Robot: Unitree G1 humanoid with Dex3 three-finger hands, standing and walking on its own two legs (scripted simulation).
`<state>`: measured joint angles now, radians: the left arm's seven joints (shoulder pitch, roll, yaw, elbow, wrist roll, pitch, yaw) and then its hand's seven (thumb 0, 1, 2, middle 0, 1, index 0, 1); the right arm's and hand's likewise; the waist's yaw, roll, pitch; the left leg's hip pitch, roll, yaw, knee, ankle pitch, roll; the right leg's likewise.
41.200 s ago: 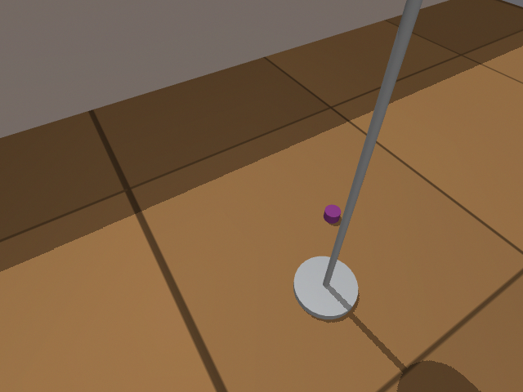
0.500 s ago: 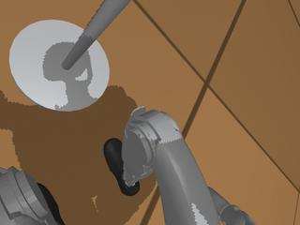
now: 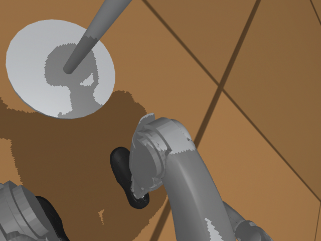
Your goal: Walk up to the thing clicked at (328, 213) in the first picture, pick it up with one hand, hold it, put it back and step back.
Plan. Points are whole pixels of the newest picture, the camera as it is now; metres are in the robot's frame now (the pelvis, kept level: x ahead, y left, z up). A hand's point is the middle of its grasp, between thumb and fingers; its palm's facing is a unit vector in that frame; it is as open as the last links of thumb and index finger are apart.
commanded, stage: rest palm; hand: left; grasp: from above
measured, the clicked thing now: out of the picture +0.48 +0.39 -0.28
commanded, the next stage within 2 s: go down in 0.98 s
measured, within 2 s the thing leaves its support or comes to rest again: neither
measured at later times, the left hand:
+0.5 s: hand out of the picture +0.46 +0.37 -0.26, palm faces -0.46 -0.19 -0.87, open 13.7 cm
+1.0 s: hand out of the picture +0.46 +0.37 -0.26, palm faces -0.45 -0.19 -0.87, open 13.7 cm
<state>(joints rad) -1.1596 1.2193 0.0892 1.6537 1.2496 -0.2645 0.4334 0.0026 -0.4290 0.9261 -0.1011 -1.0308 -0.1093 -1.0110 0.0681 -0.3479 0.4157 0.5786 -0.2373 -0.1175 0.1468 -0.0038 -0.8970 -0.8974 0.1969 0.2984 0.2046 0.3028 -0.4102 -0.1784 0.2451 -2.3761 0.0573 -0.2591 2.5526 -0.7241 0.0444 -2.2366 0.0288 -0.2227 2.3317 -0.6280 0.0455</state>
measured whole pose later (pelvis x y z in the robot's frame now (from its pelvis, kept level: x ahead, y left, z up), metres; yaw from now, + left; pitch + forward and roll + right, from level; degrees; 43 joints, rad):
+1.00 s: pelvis +0.00 +0.00 +0.00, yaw +0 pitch +29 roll -17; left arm -1.17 1.21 0.08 1.66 1.25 -0.26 0.45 0.00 -0.42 0.92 -0.10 -1.03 -0.11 -1.00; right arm 0.06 -0.35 0.41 0.59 -0.24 -0.13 0.14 0.00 -0.89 -0.90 0.20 0.30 0.20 0.30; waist -0.41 -0.17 0.23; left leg -2.38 0.06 -0.26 2.56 -0.73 0.05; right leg -2.24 0.03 -0.22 2.33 -0.63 0.05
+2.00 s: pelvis -0.01 +0.00 +0.08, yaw +8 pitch +35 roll -11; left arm -1.00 0.93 0.03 1.05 1.06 -0.14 -0.10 0.00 -0.48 0.95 -0.08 -1.10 -0.09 -1.08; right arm 0.15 -0.32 0.12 0.55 -0.07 0.09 0.07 0.00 -0.91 -0.90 0.20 0.30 0.21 0.30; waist -0.21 0.03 -0.05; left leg -2.21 0.03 -0.11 2.23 -0.65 0.05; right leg -2.11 -0.02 -0.12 2.11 -0.62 0.02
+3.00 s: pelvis +0.00 +0.00 +0.19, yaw +11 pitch +35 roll -8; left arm -1.01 0.90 0.06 1.17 1.11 -0.29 -0.05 0.00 -0.47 0.93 -0.08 -1.13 -0.11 -1.09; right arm 0.20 -0.27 0.09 0.65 -0.03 0.08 0.00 0.00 -0.91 -0.90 0.20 0.30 0.21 0.30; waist -0.21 0.04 -0.13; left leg -1.88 0.04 -0.06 1.88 -0.61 0.05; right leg -1.81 -0.01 -0.08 1.78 -0.58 0.03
